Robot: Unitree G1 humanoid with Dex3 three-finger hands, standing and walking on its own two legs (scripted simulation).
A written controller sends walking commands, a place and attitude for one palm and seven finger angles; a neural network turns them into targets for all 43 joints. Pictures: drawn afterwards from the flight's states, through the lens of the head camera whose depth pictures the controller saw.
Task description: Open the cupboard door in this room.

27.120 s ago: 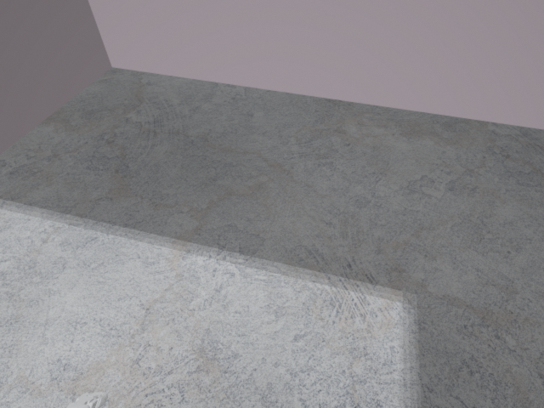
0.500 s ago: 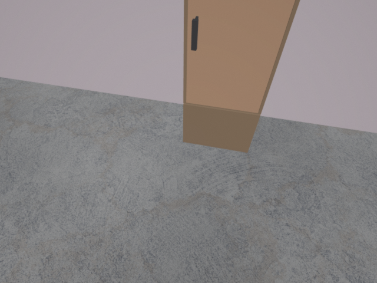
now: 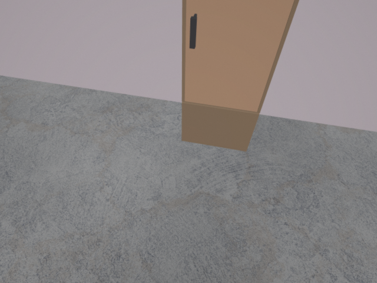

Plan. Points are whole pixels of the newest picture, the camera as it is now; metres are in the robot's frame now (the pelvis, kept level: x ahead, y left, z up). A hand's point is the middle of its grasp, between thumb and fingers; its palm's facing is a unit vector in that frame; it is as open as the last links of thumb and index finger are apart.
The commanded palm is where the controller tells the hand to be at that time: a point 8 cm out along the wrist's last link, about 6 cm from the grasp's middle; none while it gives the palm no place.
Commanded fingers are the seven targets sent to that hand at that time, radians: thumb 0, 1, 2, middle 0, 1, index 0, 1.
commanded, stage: look at it before walking up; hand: left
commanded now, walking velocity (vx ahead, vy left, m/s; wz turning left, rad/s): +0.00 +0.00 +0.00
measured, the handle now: (193, 31) +1.09 +0.04 +0.04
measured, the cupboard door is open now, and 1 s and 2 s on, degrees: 0 0 0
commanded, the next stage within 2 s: walk to a spot facing it in 0.22 s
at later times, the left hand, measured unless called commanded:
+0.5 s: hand out of the picture +0.00 +0.17 -0.18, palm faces +0.01 -0.98 -0.20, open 7.3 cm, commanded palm none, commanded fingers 0.00 0.90 0.90 -0.20 -0.30 -0.20 -0.30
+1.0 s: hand out of the picture +0.03 +0.12 -0.17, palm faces +0.07 -0.99 -0.14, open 7.3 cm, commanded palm none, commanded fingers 0.00 0.90 0.90 -0.20 -0.30 -0.20 -0.30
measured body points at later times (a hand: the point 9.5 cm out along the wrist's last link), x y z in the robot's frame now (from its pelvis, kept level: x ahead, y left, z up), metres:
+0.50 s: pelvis +0.01 -0.01 +0.00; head +0.01 -0.01 +0.45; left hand +0.00 +0.22 -0.16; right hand +0.00 -0.23 -0.16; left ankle -0.04 +0.10 -0.74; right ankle -0.01 -0.12 -0.74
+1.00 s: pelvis +0.16 -0.01 -0.02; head +0.22 -0.01 +0.43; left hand +0.03 +0.17 -0.16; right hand +0.26 -0.25 -0.17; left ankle +0.28 +0.11 -0.72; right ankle +0.00 -0.12 -0.74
